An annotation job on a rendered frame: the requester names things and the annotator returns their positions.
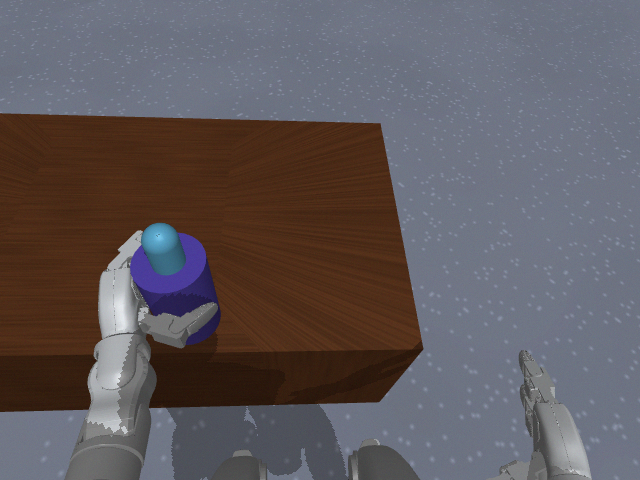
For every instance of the left robot hand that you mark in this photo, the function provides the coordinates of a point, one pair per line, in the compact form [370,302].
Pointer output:
[122,308]

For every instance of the right robot hand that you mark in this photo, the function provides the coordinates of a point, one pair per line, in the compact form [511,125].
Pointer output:
[558,448]

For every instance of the bottle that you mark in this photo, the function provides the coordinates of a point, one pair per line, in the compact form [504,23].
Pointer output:
[172,273]

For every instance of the left robot arm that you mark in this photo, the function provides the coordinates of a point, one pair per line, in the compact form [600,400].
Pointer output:
[113,439]

